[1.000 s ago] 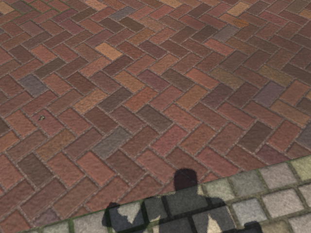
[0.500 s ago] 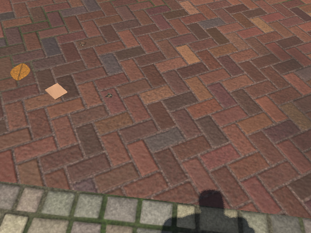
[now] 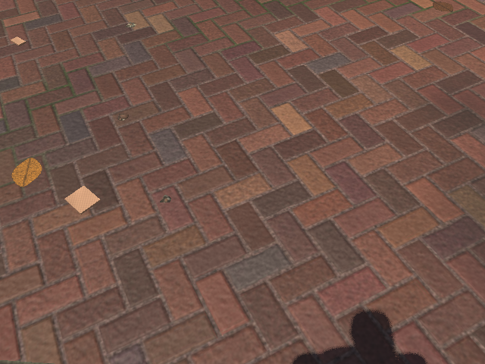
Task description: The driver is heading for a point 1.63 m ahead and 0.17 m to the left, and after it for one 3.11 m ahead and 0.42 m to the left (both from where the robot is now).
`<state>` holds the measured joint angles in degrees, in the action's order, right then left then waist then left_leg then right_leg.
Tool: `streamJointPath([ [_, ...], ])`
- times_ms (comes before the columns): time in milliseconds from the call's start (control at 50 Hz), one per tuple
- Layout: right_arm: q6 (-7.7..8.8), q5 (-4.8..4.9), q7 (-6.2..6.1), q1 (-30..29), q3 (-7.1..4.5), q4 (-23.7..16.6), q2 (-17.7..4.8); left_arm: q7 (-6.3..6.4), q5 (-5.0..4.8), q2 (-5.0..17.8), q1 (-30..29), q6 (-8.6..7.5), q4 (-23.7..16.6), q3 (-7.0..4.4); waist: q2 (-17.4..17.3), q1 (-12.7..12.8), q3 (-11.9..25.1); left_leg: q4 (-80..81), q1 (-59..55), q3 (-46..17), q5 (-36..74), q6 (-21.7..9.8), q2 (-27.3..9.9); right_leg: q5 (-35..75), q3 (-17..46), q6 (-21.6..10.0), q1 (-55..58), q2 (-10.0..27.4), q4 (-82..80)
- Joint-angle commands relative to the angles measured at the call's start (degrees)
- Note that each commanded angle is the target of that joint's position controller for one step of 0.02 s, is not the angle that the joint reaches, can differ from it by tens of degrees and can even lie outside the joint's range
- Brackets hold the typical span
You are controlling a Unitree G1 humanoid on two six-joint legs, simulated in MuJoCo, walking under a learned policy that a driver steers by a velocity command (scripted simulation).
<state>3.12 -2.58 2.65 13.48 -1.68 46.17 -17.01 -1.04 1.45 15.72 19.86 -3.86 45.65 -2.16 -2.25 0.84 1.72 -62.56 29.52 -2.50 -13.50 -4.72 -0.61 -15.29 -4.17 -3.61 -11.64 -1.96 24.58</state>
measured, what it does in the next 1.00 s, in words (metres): walks ahead: left foot, then right foot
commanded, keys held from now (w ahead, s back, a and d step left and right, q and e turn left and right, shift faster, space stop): w+shift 1.00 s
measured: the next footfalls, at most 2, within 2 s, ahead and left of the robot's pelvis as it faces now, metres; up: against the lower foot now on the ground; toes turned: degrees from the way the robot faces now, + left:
left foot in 0.34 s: +0.45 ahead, +0.11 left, +0.00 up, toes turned +3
right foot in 0.80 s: +0.92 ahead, -0.06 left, +0.00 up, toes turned -3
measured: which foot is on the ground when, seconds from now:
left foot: up 0.00-0.32, down 0.34-0.82, up 0.84-1.00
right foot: down 0.00-0.36, up 0.38-0.78, down 0.80-1.00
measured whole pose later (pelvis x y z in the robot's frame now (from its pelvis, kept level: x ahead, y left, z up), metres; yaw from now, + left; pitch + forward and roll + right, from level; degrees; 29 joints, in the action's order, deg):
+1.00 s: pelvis +0.89 +0.01 +0.00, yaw +0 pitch +0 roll -2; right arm 4.2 -2.1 1.5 10.7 -1.1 48.4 -15.4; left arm -0.7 1.4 16.4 23.1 -5.1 55.8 -3.1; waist -1.4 1.3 -1.6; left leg -71.1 32.2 -3.3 -13.8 -5.3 -4.3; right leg -14.1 -5.6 -5.9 -9.6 -5.8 23.1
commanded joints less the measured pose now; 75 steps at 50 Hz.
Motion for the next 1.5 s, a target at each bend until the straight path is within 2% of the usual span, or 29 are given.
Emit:
streamJointPath([
  [20, -0.30, -0.37, 1.05, -4.66, -0.62, -4.87, -4.15, 0.16, -0.58, 7.84, 2.71, -1.83, -1.33, -1.82, 6.77, -0.10, -5.69, -2.21, 19.19, -0.22, 6.72, 2.26, -5.07, -17.95, 21.01, -5.89, 7.75, 14.67, -20.78],
  [240, -0.12, 0.64, 1.43, -22.40, 1.46, -10.56, -1.71, 0.69, -1.13, 7.26, 10.58, -3.04, 6.01, -1.26, 5.45, 1.96, -10.39, 27.84, 9.50, 9.65, 15.59, -1.01, -1.66, 32.57, 3.69, -6.05, 17.52, 13.12, -25.21],
  [280, -0.16, 0.60, 0.30, -18.81, 0.99, -9.96, -2.98, 1.14, -0.44, 9.50, 10.48, -2.68, 7.22, -1.50, 8.88, -0.71, -5.53, 28.60, 0.38, 11.79, 9.08, -3.10, 3.22, 62.44, 1.92, -4.89, 21.42, 14.45, -15.48],
  [320, 0.02, 0.84, -1.18, -0.01, -0.88, -4.53, -7.12, 2.05, 0.81, 12.30, 8.99, -1.16, 8.08, -2.18, 11.58, -9.56, 5.04, 29.07, -18.83, 10.77, 0.80, -5.30, 6.74, 74.08, 0.75, -3.71, 20.33, 15.31, 7.54],
  [340, 0.21, 0.23, -2.19, 12.92, -2.19, -0.64, -9.95, 2.21, 0.83, 11.31, 6.35, -0.85, 7.12, -2.00, 9.43, -15.54, 10.70, 30.01, -36.20, 5.37, -1.66, -6.81, 1.83, 61.34, 0.20, -3.26, 8.49, 13.26, 25.40],
  [360, 0.38, -1.71, -3.08, 17.34, -4.14, 0.34, -15.54, 0.82, -1.00, 2.39, 10.60, -1.48, 4.26, -0.03, -5.01, -10.68, 18.45, 33.08, -54.80, -20.67, -26.83, -10.88, -15.72, 19.31, 1.27, -2.15, -14.42, 5.39, 48.41],
  [380, 0.45, -0.64, -2.38, 16.36, -4.28, 0.39, -15.11, 0.14, -1.89, 3.49, 10.28, -2.50, 3.72, -0.25, -9.43, -9.32, 23.10, 45.96, -57.27, -47.81, -36.81, -13.43, -22.02, -10.67, 9.89, -2.79, -26.05, -2.20, 58.52],
  [420, 1.18, 0.31, -1.92, 7.22, -3.36, 1.42, -8.53, 0.48, -1.75, 5.74, -1.24, -2.90, 0.73, -0.55, 0.92, -6.26, 3.49, 48.52, -39.19, -29.10, -20.45, -10.21, -16.96, 0.69, 9.72, -4.08, -31.57, 5.04, 56.40],
  [480, 2.31, 0.70, -2.05, 4.49, -1.39, 3.43, -2.15, -0.96, 0.64, 2.39, 0.08, -0.66, 0.96, 0.36, 0.55, 0.78, -3.10, 53.32, -20.18, -15.51, -12.12, -7.07, -10.67, 1.62, 9.68, -2.04, -23.05, 9.02, 48.49],
  [560, 3.98, 1.97, -1.64, 7.91, -1.47, 5.50, -3.28, -2.09, 1.00, 1.92, -11.51, 0.82, -3.80, 1.24, -0.25, 0.58, -11.33, 60.96, -14.75, -6.26, -2.72, -7.68, -7.13, 8.98, 4.72, 0.82, -30.71, 11.41, 37.25],
  [660, 5.46, 3.44, -1.65, 13.31, -1.46, 7.39, -5.63, -3.04, -0.25, 0.45, -22.71, -0.17, -7.43, 2.76, -0.17, -2.04, -12.29, 65.67, -16.98, 1.70, 24.84, -5.25, -5.90, 27.59, -1.79, -0.77, -18.44, 7.57, 12.75],
  [740, 4.22, 1.77, -3.01, 15.18, -1.96, 9.20, -9.46, -1.65, 0.32, 4.61, -21.14, -0.46, -6.93, 1.62, -1.82, 0.17, -5.33, 54.42, -37.42, 4.64, 62.45, -3.40, -8.93, 19.47, -4.64, -3.57, -13.95, 0.32, 7.32],
  [800, 1.75, -0.45, -4.39, 10.66, -2.75, 8.86, -11.31, 1.14, 0.50, 11.19, 9.27, 0.14, 1.88, -1.69, -3.77, 14.93, 10.04, 13.25, -29.58, 5.90, 61.41, -2.41, -8.29, 4.43, 0.00, -6.55, 16.55, 0.75, 8.50],
  [820, 2.29, 0.63, -3.37, 13.62, -1.03, 6.67, -2.93, 2.17, 1.92, 16.72, 14.54, 0.24, 3.05, -3.39, 8.77, 11.73, 15.64, -11.66, -11.46, 5.47, 22.16, -1.97, -1.22, -12.09, 19.18, -9.60, 30.89, 15.62, 8.35],
  [840, 3.66, 3.83, -2.14, 20.14, -0.36, 5.49, -0.14, 1.14, 1.74, 17.55, 11.29, 0.28, 3.03, -4.00, 21.76, 5.46, 23.43, -26.50, 6.29, -3.40, -13.36, -1.18, 7.91, -21.39, 54.47, -16.48, 40.16, 25.52, -6.32],
  [860, 3.75, 3.11, -2.91, 11.74, -0.90, 4.42, -4.37, 0.39, 0.95, 12.62, 3.98, 0.04, 2.29, -3.74, 10.30, 5.20, 13.49, -26.32, 12.45, -4.53, -6.84, -2.90, 1.90, -20.84, 48.03, -14.19, 33.47, 21.67, -9.02],
  [900, 3.72, 2.14, -2.62, 4.17, -0.45, 2.80, -3.22, 0.00, 0.83, 5.91, -0.53, -1.11, 3.65, -2.33, -0.95, 2.21, 1.38, -18.14, 9.51, -3.38, -0.63, -2.75, -2.66, -7.56, 30.87, -11.37, 14.43, 17.77, -10.87],
  [940, 1.82, 0.36, -1.36, 4.49, 0.28, 1.99, -0.52, 0.38, 0.54, 2.45, -0.42, -1.85, 5.89, -0.95, 1.50, -2.07, -2.59, -13.06, 4.25, -3.79, -0.82, -1.44, -4.82, -5.15, 22.81, -9.17, 2.36, 13.96, -13.92],
  [1000, 0.34, -0.13, -0.28, -3.18, 1.06, -1.25, 0.55, 0.05, -0.92, 2.53, 2.73, -3.41, 7.84, -0.79, 2.73, -2.41, -9.25, -4.60, 9.06, -0.30, 2.43, 0.41, -7.47, 1.78, 14.49, -8.05, -2.98, 10.35, -19.21],
  [1140, 1.24, 1.94, 1.28, -18.31, 2.40, -6.00, 0.22, 0.32, -1.52, 6.17, 8.20, -5.28, 9.52, -1.11, 3.13, 1.18, -11.48, 27.27, 2.05, 8.91, 27.28, -2.52, -1.86, 34.14, -2.44, -2.55, 6.56, 9.91, -27.96],
  [1200, 1.24, 1.19, 0.67, -13.55, 1.56, -4.07, -2.37, 2.08, -0.41, 9.37, 8.21, -4.03, 8.84, -1.43, 7.72, -1.69, -4.79, 27.77, -1.61, 12.76, 19.82, -4.40, 4.55, 71.16, -6.65, 0.54, 20.51, 12.00, -14.70],
  [1240, 1.27, 0.99, 0.01, 0.87, 0.00, -0.07, -5.71, 3.43, 1.25, 11.24, 6.58, -1.68, 8.37, -2.08, 10.19, -9.01, 2.79, 27.87, -15.26, 12.82, 12.68, -6.47, 8.38, 80.38, -7.16, 1.26, 21.59, 13.52, 7.43],
  [1260, 1.08, 1.14, -0.56, 13.55, -1.48, 3.78, -7.93, 3.79, 1.72, 12.09, 3.47, -0.78, 7.17, -2.41, 9.85, -14.91, 8.13, 30.35, -27.37, 10.26, 10.54, -8.25, 7.73, 75.50, -7.12, 0.87, 16.95, 13.25, 24.61],
  [1280, 0.30, 1.01, -1.46, 19.28, -3.19, 5.17, -10.83, 3.34, 2.26, 10.03, 2.31, -1.06, 6.38, -2.11, 6.01, -15.27, 9.84, 27.29, -38.58, 0.91, 0.10, -10.03, 2.24, 43.51, -6.14, 0.38, 3.62, 9.00, 44.70],
  [1300, -0.79, -0.23, -1.83, 13.89, -5.27, 3.78, -17.53, 1.29, -0.48, 2.17, 7.01, -2.35, 1.16, -0.23, -17.18, -5.75, 13.88, 34.08, -58.07, -34.85, -1.91, -23.83, -14.13, -13.02, -0.59, 5.18, -28.12, -2.42, 69.78],
  [1320, -1.17, 0.99, -1.95, 12.87, -5.66, 2.91, -15.34, 1.64, -0.59, 6.10, -0.16, -3.72, -1.32, -0.05, -4.59, -8.52, 15.98, 44.31, -58.44, -45.12, -6.53, -23.67, -14.51, -8.19, 8.80, 3.10, -35.97, -0.37, 70.55],
  [1360, -0.81, 1.55, -2.28, 9.65, -4.67, 4.43, -9.11, 1.53, 0.11, 6.14, -6.49, -4.86, -3.12, 0.36, 7.86, -4.18, 1.78, 48.90, -39.41, -33.15, -1.10, -17.26, -10.66, -1.81, 9.19, 1.73, -33.08, 5.13, 57.41],
  [1420, 0.82, 2.54, -2.98, 7.49, -3.19, 4.47, -5.67, 0.81, 2.97, 3.82, -7.21, -1.53, -4.92, 1.18, 6.39, 1.66, -3.59, 49.91, -21.58, -23.50, 8.35, -15.62, -3.98, -5.47, 8.61, 4.91, -25.69, 7.92, 48.44],
  [1500, 2.39, 2.54, -2.62, 8.65, -3.94, 3.16, -8.17, -0.29, 2.29, 2.51, -21.13, -0.52, -11.83, 2.60, 3.63, -0.86, -9.72, 54.89, -7.46, -19.28, 14.83, -13.82, 0.83, 6.33, 3.46, 7.75, -20.74, 7.88, 25.90],
])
